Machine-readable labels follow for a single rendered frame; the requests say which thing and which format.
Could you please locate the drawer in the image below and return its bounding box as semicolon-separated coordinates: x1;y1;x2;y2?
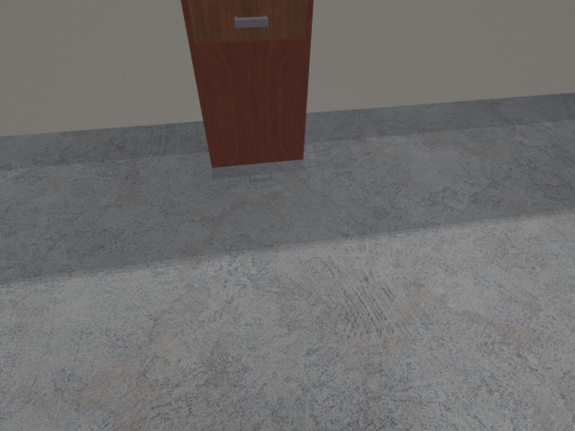
188;0;307;43

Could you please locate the handle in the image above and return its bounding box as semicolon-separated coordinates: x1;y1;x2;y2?
234;15;269;28

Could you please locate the cabinet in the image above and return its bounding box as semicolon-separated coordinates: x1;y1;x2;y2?
181;0;314;168

